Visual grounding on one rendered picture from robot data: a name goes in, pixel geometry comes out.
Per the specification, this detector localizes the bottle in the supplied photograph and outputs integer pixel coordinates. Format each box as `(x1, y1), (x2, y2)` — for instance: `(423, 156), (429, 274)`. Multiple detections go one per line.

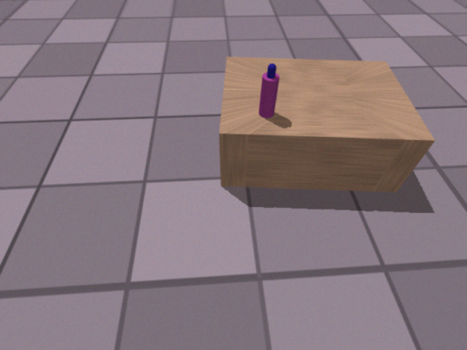
(259, 63), (279, 118)

